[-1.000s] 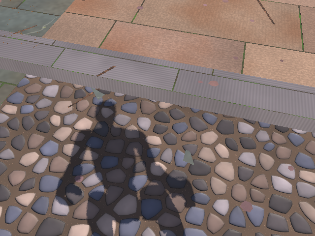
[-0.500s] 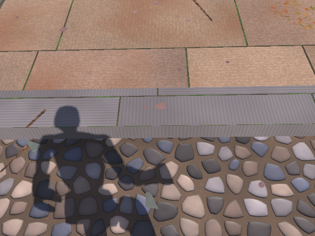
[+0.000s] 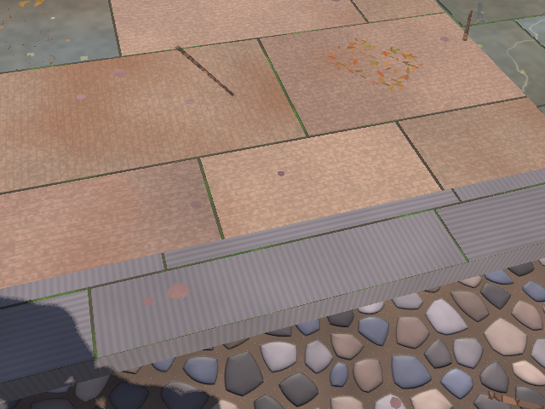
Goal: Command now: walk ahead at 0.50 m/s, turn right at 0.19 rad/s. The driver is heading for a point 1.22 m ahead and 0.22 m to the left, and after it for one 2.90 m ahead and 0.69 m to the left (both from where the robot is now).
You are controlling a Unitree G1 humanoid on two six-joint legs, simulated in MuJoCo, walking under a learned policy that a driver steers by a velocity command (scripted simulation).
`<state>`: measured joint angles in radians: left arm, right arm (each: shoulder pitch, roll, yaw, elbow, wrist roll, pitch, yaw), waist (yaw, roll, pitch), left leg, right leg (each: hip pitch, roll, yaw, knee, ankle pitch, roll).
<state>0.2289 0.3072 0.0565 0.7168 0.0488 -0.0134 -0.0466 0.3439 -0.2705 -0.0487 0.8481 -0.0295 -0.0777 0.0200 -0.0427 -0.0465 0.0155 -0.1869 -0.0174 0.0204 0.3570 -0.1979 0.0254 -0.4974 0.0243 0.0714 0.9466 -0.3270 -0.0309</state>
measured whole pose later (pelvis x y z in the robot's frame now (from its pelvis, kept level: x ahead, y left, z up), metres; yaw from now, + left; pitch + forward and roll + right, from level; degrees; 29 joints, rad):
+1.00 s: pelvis +0.51 +0.00 +0.00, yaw -1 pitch +0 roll +1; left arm 0.18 0.23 0.03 0.86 0.05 0.00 -0.02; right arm 0.48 -0.20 -0.03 1.02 -0.03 -0.08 0.00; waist -0.02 -0.05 0.01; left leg -0.02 -0.08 0.08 0.25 -0.24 0.09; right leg -0.85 -0.11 -0.03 1.51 -0.32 -0.01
